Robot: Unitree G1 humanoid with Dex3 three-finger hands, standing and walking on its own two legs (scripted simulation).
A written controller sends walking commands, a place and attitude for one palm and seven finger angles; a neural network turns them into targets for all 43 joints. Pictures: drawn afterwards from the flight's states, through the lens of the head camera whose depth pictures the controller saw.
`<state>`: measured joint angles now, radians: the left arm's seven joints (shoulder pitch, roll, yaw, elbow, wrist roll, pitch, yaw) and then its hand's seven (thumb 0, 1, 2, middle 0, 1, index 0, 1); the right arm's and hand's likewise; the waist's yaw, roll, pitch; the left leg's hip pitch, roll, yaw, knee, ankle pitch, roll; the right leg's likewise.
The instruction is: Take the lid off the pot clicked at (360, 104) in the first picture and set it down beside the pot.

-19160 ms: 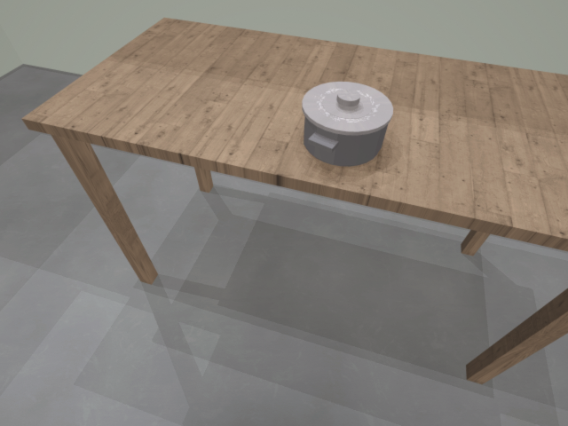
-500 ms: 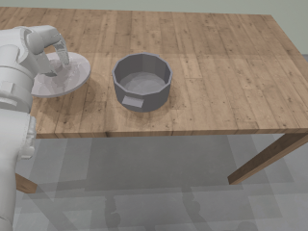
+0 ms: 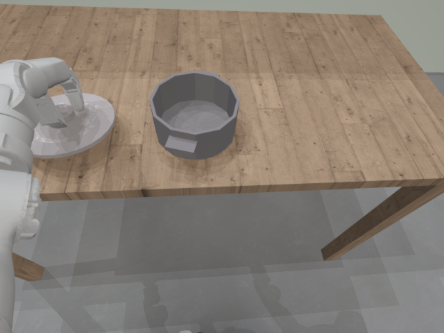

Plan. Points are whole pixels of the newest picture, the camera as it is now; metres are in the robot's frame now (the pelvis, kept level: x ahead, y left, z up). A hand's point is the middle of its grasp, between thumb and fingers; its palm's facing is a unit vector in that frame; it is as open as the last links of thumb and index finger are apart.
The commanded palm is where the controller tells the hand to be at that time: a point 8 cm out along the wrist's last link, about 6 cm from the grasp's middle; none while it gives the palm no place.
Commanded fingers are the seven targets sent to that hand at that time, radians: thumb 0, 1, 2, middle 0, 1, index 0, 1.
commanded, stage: lower the lid onto the table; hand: left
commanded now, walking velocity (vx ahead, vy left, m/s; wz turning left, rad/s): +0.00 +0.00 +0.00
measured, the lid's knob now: (61, 114) +0.50 +0.28 +0.08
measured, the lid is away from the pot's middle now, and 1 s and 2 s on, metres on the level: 0.25 0.26 0.26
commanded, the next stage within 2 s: open the fingers wide in 0.34 s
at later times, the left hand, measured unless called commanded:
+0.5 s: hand (57, 112) +0.49 +0.28 +0.09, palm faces -0.45 -0.12 -0.89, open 7.2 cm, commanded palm +0.51 +0.26 +0.16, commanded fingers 0.00 0.63 0.85 -0.82 -1.06 -0.84 -1.06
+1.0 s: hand (51, 119) +0.47 +0.28 +0.10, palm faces -0.38 -0.09 -0.92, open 7.6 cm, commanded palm +0.50 +0.26 +0.16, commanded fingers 0.00 0.13 0.83 -0.54 -0.82 -0.55 -0.82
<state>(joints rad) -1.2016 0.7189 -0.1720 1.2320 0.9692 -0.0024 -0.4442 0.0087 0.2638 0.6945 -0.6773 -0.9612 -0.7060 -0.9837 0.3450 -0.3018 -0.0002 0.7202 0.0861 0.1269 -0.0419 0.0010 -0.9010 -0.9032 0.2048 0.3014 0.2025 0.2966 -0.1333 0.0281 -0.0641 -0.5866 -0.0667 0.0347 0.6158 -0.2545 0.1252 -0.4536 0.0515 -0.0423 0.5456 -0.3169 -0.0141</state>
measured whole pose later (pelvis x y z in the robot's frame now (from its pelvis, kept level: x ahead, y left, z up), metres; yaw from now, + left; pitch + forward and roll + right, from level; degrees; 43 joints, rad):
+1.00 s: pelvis -0.01 +0.01 -0.01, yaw +0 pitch +14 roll -4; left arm -1.14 0.67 -0.17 1.20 0.98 -0.03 -0.30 0.00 0.26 0.78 -0.62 -0.91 -0.63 -0.92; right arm 0.34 -0.28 0.00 0.70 0.08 0.16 -0.06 0.00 -0.90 -0.90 0.21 0.30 0.20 0.30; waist -0.11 0.03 -0.10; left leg -0.66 -0.07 0.04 0.69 -0.27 0.14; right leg -0.53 0.04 -0.04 0.63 -0.34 -0.01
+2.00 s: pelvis +0.00 +0.01 -0.01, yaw +0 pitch +14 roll -4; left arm -1.17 0.72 -0.15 1.17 0.98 0.00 -0.36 0.00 -0.10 0.84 -0.45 -0.69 -0.45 -0.69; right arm 0.33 -0.29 0.01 0.68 0.09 0.20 -0.06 0.00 -0.90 -0.90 0.20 0.30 0.20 0.30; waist -0.12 0.05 -0.09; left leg -0.63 -0.07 0.04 0.67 -0.28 0.14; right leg -0.50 0.05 -0.04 0.59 -0.34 0.00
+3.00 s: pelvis -0.01 +0.00 +0.00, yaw +1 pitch +11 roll -3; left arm -1.38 0.72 -0.23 1.18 0.99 0.12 -0.48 0.00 -0.10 0.84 -0.45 -0.69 -0.45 -0.69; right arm 0.32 -0.29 0.02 0.70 0.09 0.18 -0.04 0.00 -0.90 -0.90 0.20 0.30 0.20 0.30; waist -0.11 0.04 -0.09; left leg -0.53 -0.09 0.02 0.57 -0.23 0.12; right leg -0.40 0.04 -0.05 0.53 -0.31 -0.01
